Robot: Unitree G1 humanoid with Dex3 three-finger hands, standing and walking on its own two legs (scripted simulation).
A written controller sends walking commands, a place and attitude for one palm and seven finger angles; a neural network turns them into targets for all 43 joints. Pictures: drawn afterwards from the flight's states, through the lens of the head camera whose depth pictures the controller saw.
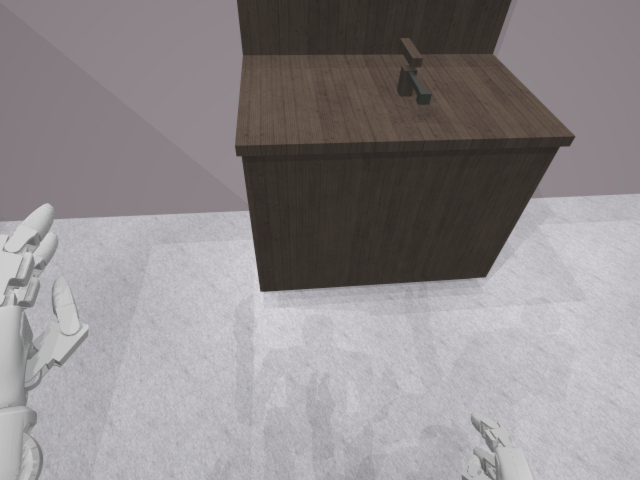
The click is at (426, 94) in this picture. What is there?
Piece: tap's lever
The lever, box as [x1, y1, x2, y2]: [416, 90, 431, 104]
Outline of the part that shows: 418,90 416,98 418,104 428,104 431,95 429,90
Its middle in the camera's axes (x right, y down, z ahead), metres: +0.26 -0.36 +0.98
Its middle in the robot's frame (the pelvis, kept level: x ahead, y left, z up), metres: +0.99 -0.20 +0.02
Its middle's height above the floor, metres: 0.79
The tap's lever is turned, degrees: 0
